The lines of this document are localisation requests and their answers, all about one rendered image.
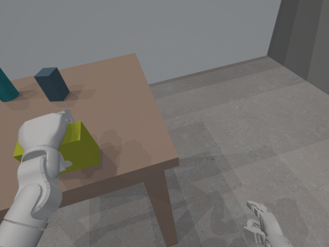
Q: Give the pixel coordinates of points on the robot right hand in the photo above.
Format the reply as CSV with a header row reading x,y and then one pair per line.
x,y
257,231

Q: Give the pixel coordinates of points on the table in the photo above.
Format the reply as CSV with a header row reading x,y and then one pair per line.
x,y
113,100

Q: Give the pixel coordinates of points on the robot left hand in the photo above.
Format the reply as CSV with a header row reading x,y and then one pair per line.
x,y
47,130

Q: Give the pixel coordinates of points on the sponge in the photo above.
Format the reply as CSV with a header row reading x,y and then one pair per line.
x,y
78,147

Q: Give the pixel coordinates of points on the robot left forearm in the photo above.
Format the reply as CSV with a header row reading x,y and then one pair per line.
x,y
38,197

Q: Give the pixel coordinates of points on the robot right forearm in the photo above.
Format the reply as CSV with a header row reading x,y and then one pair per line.
x,y
277,240

